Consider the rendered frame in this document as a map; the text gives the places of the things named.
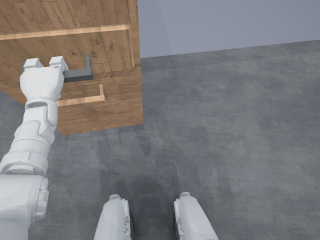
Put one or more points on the robot left forearm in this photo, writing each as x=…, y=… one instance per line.
x=30, y=148

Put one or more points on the left robot hand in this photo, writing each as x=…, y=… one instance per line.
x=38, y=81

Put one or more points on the drawer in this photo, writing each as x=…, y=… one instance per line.
x=109, y=47

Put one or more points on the robot left upper arm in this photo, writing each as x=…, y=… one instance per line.
x=23, y=199

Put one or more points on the left robot shin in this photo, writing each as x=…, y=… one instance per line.
x=127, y=230

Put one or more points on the handle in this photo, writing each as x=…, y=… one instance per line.
x=80, y=102
x=74, y=75

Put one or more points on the cabinet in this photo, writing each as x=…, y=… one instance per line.
x=122, y=89

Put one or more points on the right robot thigh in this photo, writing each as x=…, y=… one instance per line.
x=196, y=225

